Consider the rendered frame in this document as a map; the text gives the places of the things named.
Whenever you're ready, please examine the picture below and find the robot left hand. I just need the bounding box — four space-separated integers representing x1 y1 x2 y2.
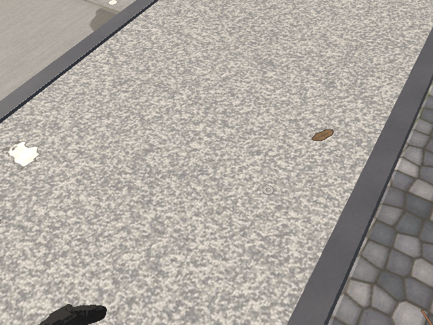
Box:
39 304 107 325

